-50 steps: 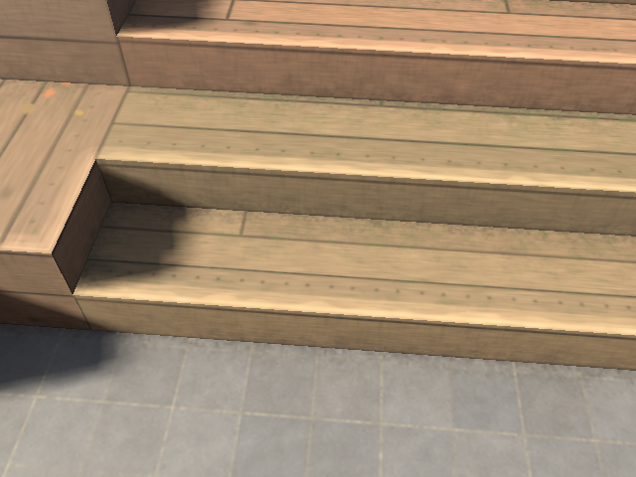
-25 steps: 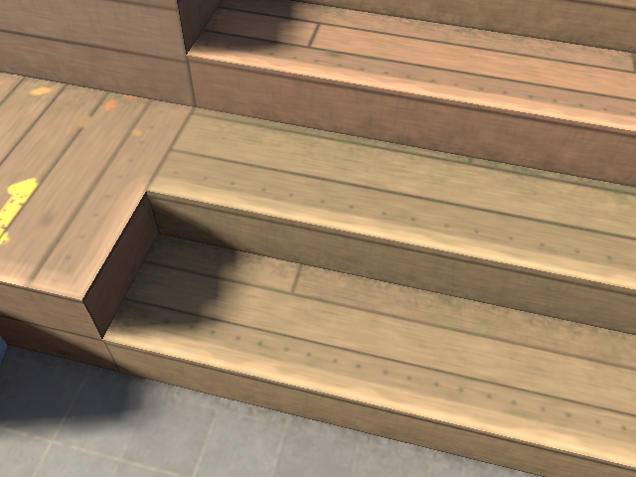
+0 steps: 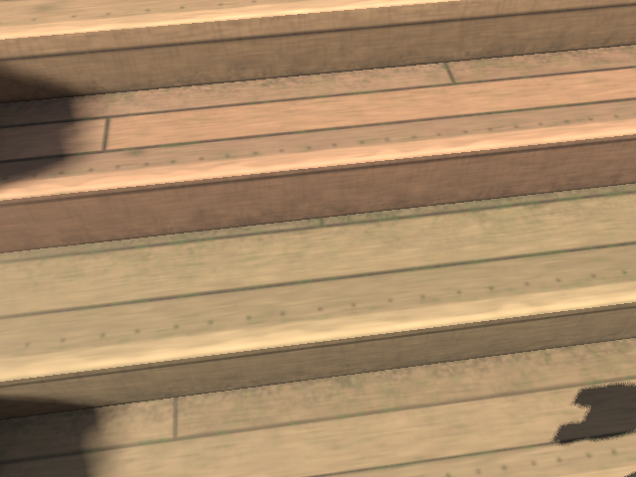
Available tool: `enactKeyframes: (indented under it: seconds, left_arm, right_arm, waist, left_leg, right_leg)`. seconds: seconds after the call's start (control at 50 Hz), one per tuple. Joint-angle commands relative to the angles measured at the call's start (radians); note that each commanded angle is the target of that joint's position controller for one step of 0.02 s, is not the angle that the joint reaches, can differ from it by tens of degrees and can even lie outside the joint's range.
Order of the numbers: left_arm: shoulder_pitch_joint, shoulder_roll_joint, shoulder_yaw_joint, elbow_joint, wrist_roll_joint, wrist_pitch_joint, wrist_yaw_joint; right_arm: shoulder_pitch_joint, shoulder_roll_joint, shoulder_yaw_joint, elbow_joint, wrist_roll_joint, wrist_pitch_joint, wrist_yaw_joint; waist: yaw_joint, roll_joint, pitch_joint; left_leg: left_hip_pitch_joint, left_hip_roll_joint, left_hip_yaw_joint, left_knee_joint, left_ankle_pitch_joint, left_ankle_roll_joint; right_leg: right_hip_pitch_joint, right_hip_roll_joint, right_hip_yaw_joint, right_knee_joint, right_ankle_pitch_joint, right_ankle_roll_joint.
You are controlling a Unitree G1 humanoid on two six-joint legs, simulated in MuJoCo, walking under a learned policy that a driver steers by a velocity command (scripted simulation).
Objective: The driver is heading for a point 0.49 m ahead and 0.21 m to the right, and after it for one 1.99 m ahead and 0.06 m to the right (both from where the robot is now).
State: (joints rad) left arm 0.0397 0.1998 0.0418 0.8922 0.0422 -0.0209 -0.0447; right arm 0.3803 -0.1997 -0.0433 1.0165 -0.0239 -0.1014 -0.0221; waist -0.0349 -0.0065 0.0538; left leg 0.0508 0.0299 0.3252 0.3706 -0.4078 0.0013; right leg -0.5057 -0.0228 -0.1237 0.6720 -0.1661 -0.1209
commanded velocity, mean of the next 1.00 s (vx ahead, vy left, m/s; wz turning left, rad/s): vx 0.41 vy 0.00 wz -0.44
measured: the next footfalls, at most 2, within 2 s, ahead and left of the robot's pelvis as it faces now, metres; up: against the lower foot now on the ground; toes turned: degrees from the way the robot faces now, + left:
right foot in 0.04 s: +0.14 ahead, -0.07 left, +0.00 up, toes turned -7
left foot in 0.56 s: +0.48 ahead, +0.02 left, +0.15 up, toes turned -17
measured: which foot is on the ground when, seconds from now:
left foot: down 0.00-0.02, up 0.04-0.54, down 0.56-1.00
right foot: up 0.00-0.02, down 0.04-0.58, up 0.60-0.98, down 1.00-1.00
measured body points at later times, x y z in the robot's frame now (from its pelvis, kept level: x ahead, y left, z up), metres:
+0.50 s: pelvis +0.24 -0.02 +0.02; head +0.29 -0.05 +0.47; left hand +0.23 +0.24 -0.11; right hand +0.47 -0.23 -0.04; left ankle +0.42 +0.04 -0.51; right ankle +0.10 -0.06 -0.73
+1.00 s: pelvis +0.47 -0.09 +0.15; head +0.49 -0.09 +0.60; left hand +0.74 +0.01 +0.06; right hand +0.43 -0.31 +0.01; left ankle +0.45 +0.03 -0.58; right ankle +0.51 -0.23 -0.56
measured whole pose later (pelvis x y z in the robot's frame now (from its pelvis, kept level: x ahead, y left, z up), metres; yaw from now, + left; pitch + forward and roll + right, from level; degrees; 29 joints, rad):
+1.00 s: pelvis +0.47 -0.09 +0.15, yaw -24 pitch +5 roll +1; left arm 0.05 0.16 -0.02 0.72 0.03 -0.01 -0.05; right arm 0.30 -0.17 -0.02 0.92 -0.03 -0.11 0.06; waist -0.04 -0.02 -0.06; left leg -0.21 0.00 0.13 0.47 -0.33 0.06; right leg -0.61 -0.02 0.00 0.72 -0.04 0.00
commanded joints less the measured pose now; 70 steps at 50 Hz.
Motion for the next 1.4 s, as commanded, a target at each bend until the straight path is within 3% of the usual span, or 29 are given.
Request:
enactKeyframes:
  seconds: [0.02,0.04,0.06,0.08,0.16,0.24,0.4,0.48,0.54,0.56,0.58,0.6,0.64,0.66,0.7,0.74,0.8,0.86,0.9,0.92,0.96,1.0,1.02,1.06,1.1,1.16,1.24,1.34,1.4]
  left_arm:
    - [0.245,0.084,0.035,0.022,0.004,-0.018,0.020]
    - [0.367,0.161,0.065,0.048,0.016,-0.027,0.033]
    - [0.321,0.320,0.098,0.025,0.019,-0.021,0.043]
    - [0.384,0.321,0.101,0.035,-0.018,-0.007,0.041]
    - [0.210,0.135,0.046,-0.004,-0.038,-0.013,0.053]
    - [0.318,0.160,0.040,0.013,-0.023,-0.047,0.055]
    - [0.527,0.138,-0.005,0.108,-0.029,-0.060,0.070]
    - [0.454,0.163,0.008,0.056,-0.046,-0.036,0.110]
    - [0.315,0.243,0.048,-0.025,-0.057,-0.051,0.086]
    - [0.266,0.268,0.070,-0.043,-0.069,-0.072,0.065]
    - [0.222,0.163,0.057,-0.081,-0.036,-0.110,0.044]
    - [0.334,0.071,0.049,-0.150,-0.035,-0.106,0.021]
    - [0.255,0.060,0.044,-0.185,0.043,-0.069,0.011]
    - [0.242,0.041,0.015,-0.088,-0.064,-0.045,-0.021]
    - [0.304,-0.025,-0.015,-0.120,-0.030,-0.042,-0.042]
    - [0.248,0.002,-0.024,-0.160,-0.013,-0.030,-0.043]
    - [0.111,0.051,-0.025,-0.223,-0.040,-0.024,-0.038]
    - [0.270,0.063,-0.019,-0.131,0.000,-0.027,-0.084]
    - [0.081,-0.040,-0.053,-0.172,0.012,-0.020,0.025]
    - [0.018,0.029,-0.044,-0.226,0.017,0.008,-0.024]
    - [0.014,0.107,-0.013,-0.227,-0.007,0.019,-0.012]
    - [0.095,0.125,0.001,-0.210,-0.022,0.009,0.044]
    - [0.143,0.176,0.020,-0.205,-0.027,-0.005,0.084]
    - [0.404,0.276,0.063,-0.173,-0.017,-0.044,0.106]
    - [0.421,0.244,0.076,-0.090,0.053,-0.046,0.086]
    - [0.175,-0.007,-0.020,-0.048,0.027,-0.032,0.044]
    - [0.164,0.098,-0.008,-0.052,0.056,-0.052,0.064]
    - [0.410,0.169,0.007,0.011,0.077,-0.060,0.048]
    - [0.269,0.233,0.039,-0.065,0.027,-0.077,0.017]
  right_arm:
    - [-0.025,-0.192,-0.040,-0.063,0.005,0.020,-0.002]
    - [-0.048,-0.193,-0.039,-0.091,0.011,0.024,0.001]
    - [-0.017,-0.066,-0.015,-0.166,0.021,0.014,0.019]
    - [-0.122,-0.126,-0.019,-0.185,-0.003,0.004,0.024]
    - [-0.136,-0.086,-0.008,-0.206,-0.032,0.014,0.030]
    - [-0.176,-0.010,0.014,-0.263,-0.029,0.070,0.025]
    - [-0.635,0.082,0.106,-0.584,-0.053,0.078,0.006]
    - [-0.544,0.046,0.108,-0.602,-0.039,0.092,0.012]
    - [-0.134,-0.049,0.047,-0.475,0.002,0.082,-0.008]
    - [-0.029,-0.103,0.019,-0.441,0.002,0.062,-0.010]
    - [0.031,-0.188,-0.011,-0.410,-0.024,0.050,-0.021]
    - [-0.048,-0.259,-0.034,-0.397,-0.017,0.078,-0.042]
    - [-0.257,-0.063,-0.001,-0.403,0.023,0.087,-0.037]
    - [-0.110,0.075,0.066,-0.323,-0.017,0.038,0.054]
    - [-0.161,0.102,0.048,-0.170,-0.037,0.015,0.071]
    - [-0.193,0.107,0.051,-0.100,-0.025,0.001,0.048]
    - [-0.278,0.054,0.049,-0.122,-0.067,0.003,0.069]
    - [-0.369,-0.057,0.058,-0.184,-0.005,-0.053,0.085]
    - [0.015,-0.071,0.014,-0.053,0.028,-0.032,-0.012]
    - [-0.179,-0.207,-0.001,-0.143,-0.003,-0.040,0.056]
    - [-0.254,-0.257,-0.045,-0.211,-0.022,-0.043,0.090]
    - [-0.221,-0.210,-0.059,-0.210,0.011,-0.021,0.093]
    - [-0.081,-0.114,-0.040,-0.196,0.004,-0.006,0.107]
    - [0.067,0.051,0.014,-0.233,-0.035,-0.016,0.105]
    - [-0.125,-0.027,-0.015,-0.262,0.001,0.013,0.096]
    - [-0.224,0.052,0.036,-0.371,-0.007,0.059,0.077]
    - [-0.274,-0.001,0.070,-0.416,0.031,0.078,0.108]
    - [-0.416,-0.033,0.105,-0.458,0.011,0.089,0.086]
    - [-0.451,-0.057,0.107,-0.421,0.000,0.109,0.123]
  waist:
    - [0.137,0.091,-0.133]
    - [0.208,0.008,-0.203]
    - [0.104,-0.282,-0.224]
    - [0.164,-0.092,-0.275]
    - [0.020,0.026,-0.058]
    - [0.031,-0.059,-0.099]
    - [0.113,-0.034,0.029]
    - [0.073,-0.019,-0.089]
    - [-0.139,-0.161,-0.359]
    - [-0.203,-0.123,-0.410]
    - [-0.192,0.085,-0.393]
    - [-0.051,0.430,-0.474]
    - [0.032,0.087,-0.169]
    - [-0.077,0.106,0.090]
    - [0.066,-0.012,-0.049]
    - [0.104,0.005,-0.118]
    - [0.108,0.011,-0.210]
    - [0.194,0.020,-0.237]
    - [0.038,-0.051,-0.067]
    - [0.088,0.199,-0.186]
    - [0.096,0.119,-0.194]
    - [0.110,0.116,-0.185]
    - [0.069,0.043,-0.343]
    - [0.111,-0.286,-0.528]
    - [0.148,-0.174,-0.234]
    - [-0.008,-0.015,-0.190]
    - [0.017,-0.015,-0.198]
    - [0.098,-0.068,-0.161]
    - [0.051,-0.068,-0.173]
  left_leg:
    - [-0.050,0.247,-0.051,0.398,1.082,0.099]
    - [-0.238,0.212,-0.061,0.689,0.794,0.059]
    - [-0.692,0.002,-0.079,1.082,-0.104,-0.018]
    - [-0.807,-0.013,-0.316,1.182,-0.073,-0.008]
    - [-0.834,0.077,-0.328,1.196,0.128,-0.003]
    - [-0.964,0.027,-0.261,1.458,0.084,-0.027]
    - [-1.515,0.030,-0.249,1.624,-0.101,0.035]
    - [-1.009,0.014,-0.195,1.127,-0.045,0.053]
    - [-0.395,-0.078,-0.240,0.814,0.006,0.099]
    - [-0.241,-0.076,-0.295,0.580,0.027,0.107]
    - [-0.116,0.125,-0.657,0.340,-0.022,0.170]
    - [-0.089,0.391,-1.288,-0.024,0.189,0.258]
    - [-0.369,0.340,-1.128,0.027,-0.409,0.279]
    - [-0.538,0.289,-0.931,0.044,-0.149,0.321]
    - [-0.482,0.276,-0.707,0.046,0.306,0.294]
    - [-0.444,0.190,-0.508,0.003,0.221,0.245]
    - [-0.558,0.093,-0.289,-0.039,0.418,0.204]
    - [-0.612,0.047,-0.149,-0.008,0.875,0.126]
    - [-0.386,0.103,-0.246,-0.063,0.910,0.160]
    - [-0.368,0.099,-0.243,-0.023,0.988,0.191]
    - [-0.256,0.182,-0.323,0.051,1.137,0.248]
    - [-0.069,0.197,-0.364,0.186,1.179,0.221]
    - [-0.109,0.147,-0.341,0.343,1.127,0.162]
    - [-0.734,-0.108,-0.264,1.013,-0.173,-0.005]
    - [-1.191,-0.099,-0.406,1.862,-0.286,0.049]
    - [-1.216,-0.026,-0.450,1.819,-0.181,0.128]
    - [-1.256,0.002,-0.392,1.835,-0.061,0.070]
    - [-1.508,0.081,-0.480,1.666,-0.072,0.049]
    - [-1.086,0.081,-0.299,1.145,-0.346,0.048]
  right_leg:
    - [0.273,0.118,-0.052,-0.114,-0.073,-0.073]
    - [0.489,0.038,0.094,-0.207,-0.051,-0.100]
    - [0.736,-0.287,0.612,-0.268,0.255,-0.259]
    - [0.727,-0.303,0.763,-0.374,0.128,-0.302]
    - [0.372,-0.163,0.462,-0.395,0.196,-0.181]
    - [0.329,-0.109,0.417,-0.328,0.408,-0.194]
    - [0.375,-0.088,0.575,-0.443,-0.100,-0.135]
    - [0.396,-0.107,0.408,-0.577,0.640,-0.122]
    - [0.423,-0.121,0.348,-0.169,1.612,-0.071]
    - [0.405,-0.081,0.345,0.072,1.512,-0.048]
    - [0.204,0.058,0.341,0.449,0.661,-0.019]
    - [-0.069,0.214,0.341,0.844,-0.042,0.048]
    - [-0.261,0.090,0.249,1.096,-0.007,0.041]
    - [-0.477,0.105,0.472,1.259,0.147,-0.046]
    - [-0.532,0.080,0.434,1.237,0.121,-0.125]
    - [-0.600,0.051,0.382,1.105,0.013,-0.132]
    - [-0.423,0.022,0.266,0.894,0.110,-0.020]
    - [-0.118,-0.054,0.124,0.709,0.151,0.140]
    - [-0.160,-0.023,0.014,0.376,0.085,0.114]
    - [-0.042,-0.033,0.098,0.263,0.105,0.147]
    - [0.021,0.026,0.094,0.091,0.135,0.155]
    - [0.031,0.068,0.056,-0.297,0.173,0.107]
    - [0.287,-0.022,0.138,-0.208,0.552,-0.006]
    - [0.856,-0.464,0.586,-0.228,1.170,-0.476]
    - [0.582,-0.421,0.527,-0.280,0.558,-0.298]
    - [0.297,-0.328,0.288,-0.421,0.216,-0.145]
    - [0.235,-0.273,0.138,-0.484,0.030,-0.103]
    - [0.463,-0.388,0.181,-0.518,0.043,-0.137]
    - [0.244,-0.320,0.026,-0.604,-0.127,-0.068]
Velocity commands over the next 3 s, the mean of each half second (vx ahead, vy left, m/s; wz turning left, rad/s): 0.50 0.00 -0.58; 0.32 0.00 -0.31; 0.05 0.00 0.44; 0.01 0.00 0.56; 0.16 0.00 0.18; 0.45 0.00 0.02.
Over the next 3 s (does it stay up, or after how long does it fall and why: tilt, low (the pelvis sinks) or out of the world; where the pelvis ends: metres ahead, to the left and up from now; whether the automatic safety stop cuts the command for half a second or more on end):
stays up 0.95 0.01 0.39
